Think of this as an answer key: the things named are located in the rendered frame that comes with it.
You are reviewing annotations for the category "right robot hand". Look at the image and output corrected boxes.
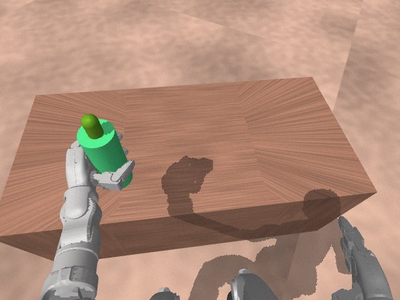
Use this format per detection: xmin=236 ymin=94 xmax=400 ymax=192
xmin=331 ymin=216 xmax=393 ymax=300

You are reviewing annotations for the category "left robot hand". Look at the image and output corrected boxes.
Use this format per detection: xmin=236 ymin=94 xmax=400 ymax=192
xmin=66 ymin=131 xmax=135 ymax=191

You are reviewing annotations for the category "left robot arm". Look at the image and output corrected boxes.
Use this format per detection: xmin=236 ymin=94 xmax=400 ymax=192
xmin=39 ymin=186 xmax=102 ymax=300

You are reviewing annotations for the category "bottle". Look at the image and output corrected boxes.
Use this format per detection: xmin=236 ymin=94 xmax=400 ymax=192
xmin=77 ymin=114 xmax=133 ymax=188

